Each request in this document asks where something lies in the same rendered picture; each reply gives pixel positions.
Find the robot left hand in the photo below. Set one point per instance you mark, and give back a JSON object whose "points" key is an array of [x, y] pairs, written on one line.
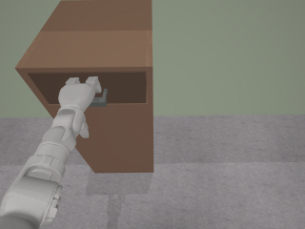
{"points": [[80, 96]]}

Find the drawer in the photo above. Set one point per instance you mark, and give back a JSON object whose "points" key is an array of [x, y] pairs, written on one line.
{"points": [[127, 87]]}

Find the left robot forearm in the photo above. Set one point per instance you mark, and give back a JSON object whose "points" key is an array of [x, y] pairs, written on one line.
{"points": [[50, 158]]}

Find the robot left upper arm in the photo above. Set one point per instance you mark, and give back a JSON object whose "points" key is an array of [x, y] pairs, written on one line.
{"points": [[33, 203]]}

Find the handle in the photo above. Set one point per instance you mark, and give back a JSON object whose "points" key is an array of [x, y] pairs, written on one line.
{"points": [[100, 101]]}

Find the cabinet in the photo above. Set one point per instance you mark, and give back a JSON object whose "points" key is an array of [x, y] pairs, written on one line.
{"points": [[101, 36]]}

